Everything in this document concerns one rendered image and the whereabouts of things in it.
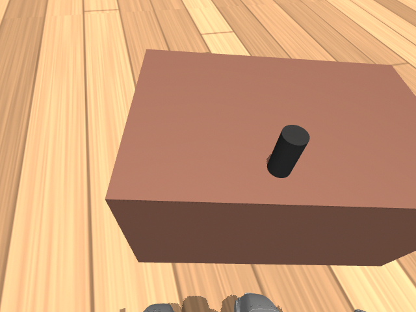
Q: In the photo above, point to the can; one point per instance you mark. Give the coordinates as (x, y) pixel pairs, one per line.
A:
(288, 149)

